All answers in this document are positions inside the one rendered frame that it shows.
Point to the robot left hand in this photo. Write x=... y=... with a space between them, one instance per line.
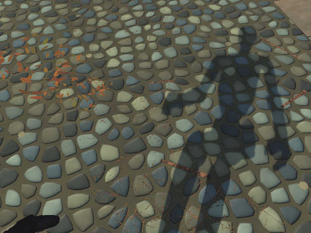
x=33 y=224

